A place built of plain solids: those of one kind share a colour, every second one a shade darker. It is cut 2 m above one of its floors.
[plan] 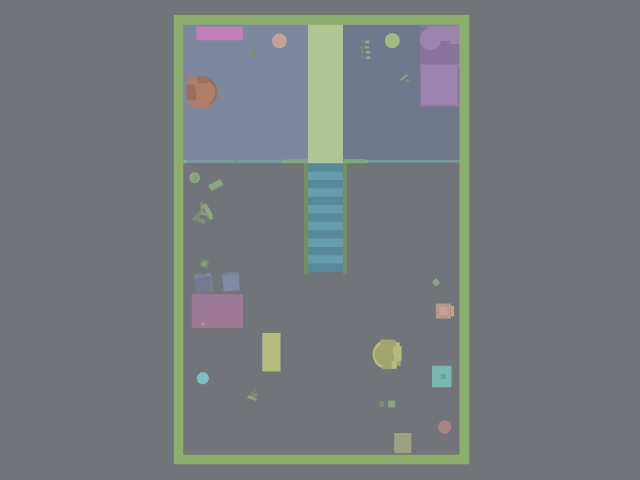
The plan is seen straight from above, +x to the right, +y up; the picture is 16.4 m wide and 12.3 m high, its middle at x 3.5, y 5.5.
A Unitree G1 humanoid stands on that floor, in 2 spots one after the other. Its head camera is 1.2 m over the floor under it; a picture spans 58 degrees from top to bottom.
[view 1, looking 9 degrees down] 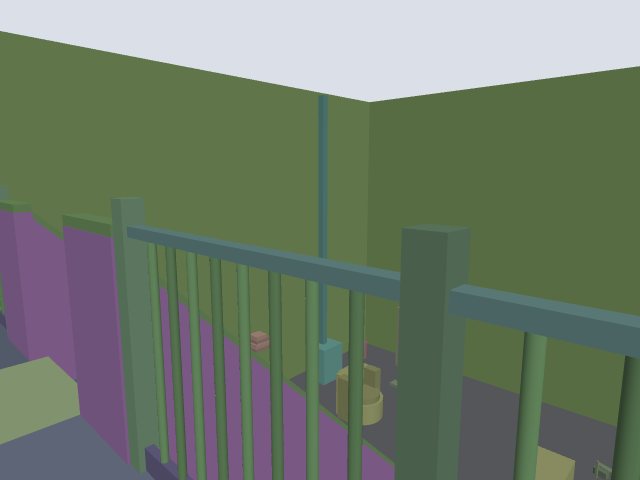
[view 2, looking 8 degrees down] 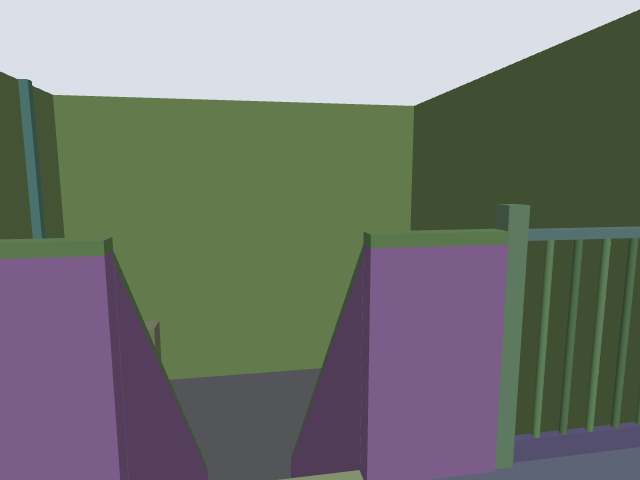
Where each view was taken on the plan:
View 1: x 0.95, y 8.21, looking -47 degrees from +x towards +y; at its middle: stove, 8.51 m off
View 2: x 3.64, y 9.06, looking -100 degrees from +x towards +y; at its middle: wall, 9.29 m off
